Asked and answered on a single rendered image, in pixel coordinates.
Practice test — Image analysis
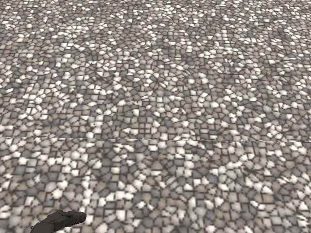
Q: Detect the left robot hand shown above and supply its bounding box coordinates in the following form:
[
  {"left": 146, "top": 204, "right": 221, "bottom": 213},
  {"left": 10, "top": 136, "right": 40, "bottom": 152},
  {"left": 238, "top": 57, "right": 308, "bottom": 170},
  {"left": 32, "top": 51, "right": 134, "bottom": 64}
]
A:
[{"left": 30, "top": 210, "right": 86, "bottom": 233}]

